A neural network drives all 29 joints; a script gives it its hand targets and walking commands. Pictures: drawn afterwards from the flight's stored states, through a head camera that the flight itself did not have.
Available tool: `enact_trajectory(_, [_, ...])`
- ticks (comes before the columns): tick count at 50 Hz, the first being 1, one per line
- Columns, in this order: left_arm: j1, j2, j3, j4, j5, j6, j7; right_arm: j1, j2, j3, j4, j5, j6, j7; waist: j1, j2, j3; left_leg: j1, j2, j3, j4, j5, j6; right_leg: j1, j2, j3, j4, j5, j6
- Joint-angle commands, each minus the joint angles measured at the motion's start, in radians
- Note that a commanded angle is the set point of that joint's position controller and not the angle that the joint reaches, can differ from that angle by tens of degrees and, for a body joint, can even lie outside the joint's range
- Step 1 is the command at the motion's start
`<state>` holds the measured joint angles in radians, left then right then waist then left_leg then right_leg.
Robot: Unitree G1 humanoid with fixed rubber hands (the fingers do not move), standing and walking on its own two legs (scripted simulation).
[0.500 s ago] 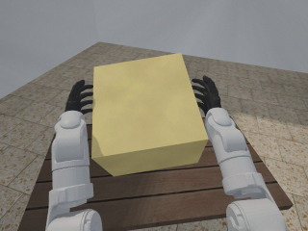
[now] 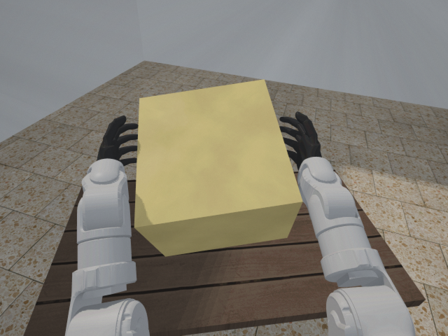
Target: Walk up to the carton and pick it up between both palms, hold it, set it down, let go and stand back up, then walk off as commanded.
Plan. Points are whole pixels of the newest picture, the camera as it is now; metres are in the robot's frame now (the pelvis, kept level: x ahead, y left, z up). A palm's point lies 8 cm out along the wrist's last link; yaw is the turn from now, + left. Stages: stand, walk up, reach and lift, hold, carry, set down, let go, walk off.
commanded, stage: hold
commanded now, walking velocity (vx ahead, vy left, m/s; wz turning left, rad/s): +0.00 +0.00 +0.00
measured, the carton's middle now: (214, 168) +0.40 +0.00 +0.14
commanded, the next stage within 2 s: none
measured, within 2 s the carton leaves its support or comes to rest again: neither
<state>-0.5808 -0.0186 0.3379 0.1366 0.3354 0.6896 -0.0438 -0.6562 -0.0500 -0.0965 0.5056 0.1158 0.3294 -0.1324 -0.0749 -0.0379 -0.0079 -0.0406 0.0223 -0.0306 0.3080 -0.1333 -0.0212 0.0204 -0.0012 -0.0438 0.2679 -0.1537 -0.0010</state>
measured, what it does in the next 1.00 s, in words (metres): stands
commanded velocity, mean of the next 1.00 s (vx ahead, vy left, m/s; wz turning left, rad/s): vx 0.00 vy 0.00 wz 0.00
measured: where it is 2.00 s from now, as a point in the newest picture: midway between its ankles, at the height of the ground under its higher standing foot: outside the picture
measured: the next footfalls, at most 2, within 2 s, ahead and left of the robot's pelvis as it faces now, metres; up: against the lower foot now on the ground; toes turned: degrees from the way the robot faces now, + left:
none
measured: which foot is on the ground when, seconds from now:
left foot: down 0.00-1.00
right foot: down 0.00-1.00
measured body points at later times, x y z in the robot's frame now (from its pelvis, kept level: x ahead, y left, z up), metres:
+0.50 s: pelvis +0.00 +0.00 +0.00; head -0.06 +0.02 +0.45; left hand +0.36 +0.18 +0.19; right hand +0.37 -0.16 +0.20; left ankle +0.03 +0.13 -0.75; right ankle +0.01 -0.12 -0.75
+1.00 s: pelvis +0.00 +0.00 +0.00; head -0.05 +0.02 +0.45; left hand +0.37 +0.18 +0.19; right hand +0.38 -0.16 +0.20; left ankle +0.03 +0.13 -0.75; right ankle +0.01 -0.12 -0.75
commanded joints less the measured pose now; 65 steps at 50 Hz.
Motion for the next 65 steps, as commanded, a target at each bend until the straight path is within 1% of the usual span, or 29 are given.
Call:
enact_trajectory(1, [-0.569,-0.413,-0.434,-0.111,-0.164,-0.062,-0.186,-0.671,0.449,0.348,-0.276,0.085,-0.064,0.121,0.01,0.06,-0.33,0.132,-0.063,0.058,-0.015,0.172,0.006,0.013,0.051,-0.041,-0.036,0.131,0.019])
enact_trajectory(3, [-0.55,-0.383,-0.409,-0.122,-0.157,-0.056,-0.192,-0.609,0.45,0.356,-0.235,0.089,-0.048,0.109,0.012,0.038,-0.304,0.144,-0.071,0.066,-0.006,0.2,0.013,0.026,0.052,-0.039,-0.039,0.159,0.029])
enact_trajectory(7, [-0.559,-0.429,-0.463,-0.197,-0.181,-0.063,-0.184,-0.604,0.442,0.359,-0.288,0.105,-0.057,0.115,-0.006,0.084,-0.347,0.163,-0.061,0.055,0.011,0.291,-0.01,0.053,0.062,-0.042,-0.016,0.235,0.014])
enact_trajectory(9, [-0.532,-0.397,-0.44,-0.167,-0.179,-0.056,-0.195,-0.617,0.447,0.383,-0.327,0.112,-0.048,0.103,-0.003,0.028,-0.343,0.17,-0.068,0.061,0.021,0.28,0.0,0.047,0.056,-0.039,-0.026,0.241,0.029])
enact_trajectory(10, [-0.55,-0.4,-0.449,-0.179,-0.174,-0.057,-0.193,-0.603,0.424,0.361,-0.298,0.105,-0.047,0.107,-0.009,0.069,-0.335,0.166,-0.064,0.06,0.013,0.252,-0.011,0.039,0.054,-0.04,-0.029,0.198,0.023])
enact_trajectory(14, [-0.59,-0.423,-0.472,-0.21,-0.189,-0.061,-0.19,-0.605,0.414,0.347,-0.283,0.088,-0.039,0.114,-0.02,0.062,-0.308,0.146,-0.058,0.059,-0.009,0.21,-0.016,0.018,0.065,-0.048,-0.031,0.139,0.009])
enact_trajectory(17, [-0.595,-0.424,-0.485,-0.204,-0.197,-0.065,-0.178,-0.623,0.427,0.341,-0.301,0.095,-0.053,0.12,-0.003,0.096,-0.312,0.139,-0.058,0.052,-0.006,0.195,-0.013,-0.007,0.058,-0.046,-0.03,0.122,0.005])
enact_trajectory(18, [-0.57,-0.433,-0.494,-0.199,-0.191,-0.06,-0.182,-0.612,0.435,0.349,-0.302,0.108,-0.049,0.119,-0.02,0.094,-0.294,0.138,-0.06,0.057,-0.003,0.224,-0.019,0.01,0.052,-0.042,-0.027,0.163,0.01])
enact_trajectory(22, [-0.519,-0.38,-0.449,-0.169,-0.17,-0.049,-0.192,-0.604,0.419,0.37,-0.306,0.1,-0.035,0.107,-0.003,0.059,-0.3,0.142,-0.066,0.057,0.0,0.213,-0.004,0.029,0.049,-0.039,-0.032,0.175,0.025])
enact_trajectory(23, [-0.57,-0.372,-0.442,-0.142,-0.17,-0.051,-0.196,-0.615,0.432,0.359,-0.263,0.089,-0.026,0.112,-0.002,0.058,-0.269,0.119,-0.062,0.058,-0.018,0.124,0.007,-0.004,0.042,-0.03,-0.049,0.075,0.022])
enact_trajectory(26, [-0.62,-0.41,-0.462,-0.138,-0.188,-0.065,-0.195,-0.675,0.442,0.344,-0.267,0.076,-0.05,0.116,0.001,0.05,-0.301,0.114,-0.069,0.071,-0.02,0.113,0.008,-0.009,0.043,-0.045,-0.043,0.061,0.022])
enact_trajectory(28, [-0.606,-0.421,-0.477,-0.194,-0.2,-0.082,-0.186,-0.594,0.449,0.346,-0.258,0.082,-0.049,0.113,-0.02,0.058,-0.347,0.148,-0.067,0.059,-0.008,0.207,0.0,0.027,0.052,-0.047,-0.028,0.157,0.027])
enact_trajectory(31, [-0.548,-0.377,-0.427,-0.122,-0.18,-0.075,-0.188,-0.649,0.458,0.385,-0.322,0.105,-0.054,0.103,0.013,0.022,-0.376,0.163,-0.073,0.063,0.006,0.219,0.017,0.028,0.046,-0.036,-0.032,0.205,0.041])
enact_trajectory(35, [-0.597,-0.378,-0.401,-0.087,-0.165,-0.062,-0.194,-0.666,0.436,0.351,-0.235,0.084,-0.04,0.114,0.017,0.035,-0.262,0.106,-0.068,0.068,-0.029,0.081,0.022,-0.017,0.04,-0.04,-0.047,0.043,0.027])
enact_trajectory(37, [-0.609,-0.404,-0.419,-0.101,-0.176,-0.064,-0.196,-0.621,0.439,0.308,-0.189,0.061,-0.036,0.12,-0.005,0.04,-0.267,0.109,-0.061,0.059,-0.041,0.077,0.02,-0.03,0.052,-0.047,-0.047,0.022,0.014])
enact_trajectory(39, [-0.622,-0.419,-0.444,-0.131,-0.184,-0.074,-0.192,-0.636,0.455,0.32,-0.227,0.08,-0.048,0.117,-0.01,0.06,-0.326,0.135,-0.062,0.064,-0.015,0.154,0.007,-0.002,0.046,-0.042,-0.034,0.112,0.018])
enact_trajectory(41, [-0.597,-0.384,-0.409,-0.076,-0.175,-0.07,-0.195,-0.658,0.456,0.335,-0.221,0.074,-0.053,0.118,0.01,0.038,-0.319,0.132,-0.071,0.063,-0.018,0.143,0.02,-0.003,0.043,-0.042,-0.037,0.101,0.028])
enact_trajectory(42, [-0.606,-0.393,-0.414,-0.087,-0.178,-0.071,-0.199,-0.658,0.461,0.328,-0.254,0.073,-0.054,0.111,-0.006,0.029,-0.349,0.142,-0.074,0.066,-0.011,0.155,0.023,-0.003,0.04,-0.037,-0.042,0.127,0.035])
enact_trajectory(43, [-0.616,-0.391,-0.42,-0.099,-0.175,-0.069,-0.194,-0.661,0.441,0.326,-0.212,0.071,-0.053,0.115,-0.013,0.056,-0.315,0.141,-0.065,0.06,-0.018,0.143,0.017,-0.01,0.041,-0.039,-0.042,0.109,0.028])
enact_trajectory(46, [-0.579,-0.387,-0.415,-0.122,-0.163,-0.065,-0.198,-0.649,0.454,0.339,-0.268,0.085,-0.053,0.11,0.008,0.046,-0.318,0.125,-0.067,0.065,-0.005,0.166,0.013,0.027,0.049,-0.035,-0.032,0.139,0.027])
enact_trajectory(48, [-0.595,-0.42,-0.455,-0.16,-0.188,-0.074,-0.193,-0.63,0.445,0.344,-0.253,0.09,-0.061,0.111,-0.015,0.074,-0.352,0.142,-0.067,0.059,-0.002,0.208,-0.004,0.037,0.054,-0.042,-0.022,0.172,0.026])
enact_trajectory(50, [-0.609,-0.421,-0.464,-0.169,-0.197,-0.078,-0.18,-0.668,0.445,0.356,-0.288,0.098,-0.063,0.109,0.001,0.075,-0.357,0.152,-0.064,0.059,0.001,0.234,-0.008,0.015,0.055,-0.048,-0.025,0.175,0.022])
enact_trajectory(53, [-0.567,-0.427,-0.489,-0.19,-0.204,-0.067,-0.19,-0.572,0.432,0.337,-0.268,0.099,-0.05,0.104,-0.038,0.088,-0.347,0.179,-0.061,0.06,0.019,0.29,-0.023,0.038,0.055,-0.046,-0.022,0.24,0.018])
enact_trajectory(55, [-0.542,-0.412,-0.477,-0.21,-0.183,-0.061,-0.186,-0.534,0.405,0.344,-0.257,0.109,-0.039,0.105,-0.033,0.106,-0.338,0.179,-0.053,0.057,0.019,0.304,-0.033,0.056,0.056,-0.048,-0.022,0.231,0.023])
enact_trajectory(57, [-0.537,-0.38,-0.442,-0.177,-0.166,-0.052,-0.193,-0.584,0.409,0.356,-0.282,0.1,-0.027,0.103,-0.004,0.06,-0.271,0.152,-0.054,0.054,0.005,0.24,-0.015,0.024,0.054,-0.048,-0.038,0.169,0.018])
enact_trajectory(58, [-0.507,-0.388,-0.45,-0.147,-0.169,-0.042,-0.198,-0.58,0.408,0.352,-0.287,0.097,-0.025,0.103,-0.017,0.054,-0.245,0.133,-0.055,0.051,-0.012,0.198,-0.009,0.028,0.045,-0.041,-0.043,0.161,0.019])
enact_trajectory(61, [-0.553,-0.419,-0.462,-0.208,-0.177,-0.054,-0.193,-0.58,0.428,0.368,-0.289,0.099,-0.04,0.109,0.0,0.07,-0.267,0.133,-0.059,0.062,-0.008,0.233,-0.014,0.028,0.051,-0.045,-0.029,0.169,0.015])
enact_trajectory(63, [-0.541,-0.428,-0.479,-0.21,-0.194,-0.057,-0.185,-0.637,0.421,0.391,-0.374,0.115,-0.058,0.114,0.008,0.064,-0.323,0.148,-0.056,0.048,0.005,0.267,-0.01,0.038,0.06,-0.047,-0.029,0.179,0.009])
enact_trajectory(65, [-0.555,-0.417,-0.461,-0.156,-0.183,-0.056,-0.182,-0.639,0.424,0.367,-0.332,0.099,-0.055,0.118,0.003,0.045,-0.293,0.121,-0.057,0.059,-0.014,0.163,-0.004,0.009,0.055,-0.051,-0.037,0.101,0.011])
